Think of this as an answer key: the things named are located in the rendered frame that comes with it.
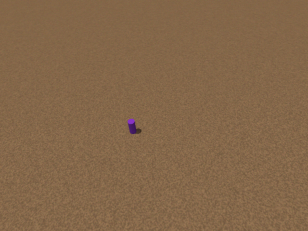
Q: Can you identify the can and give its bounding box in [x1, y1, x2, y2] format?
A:
[128, 119, 136, 134]

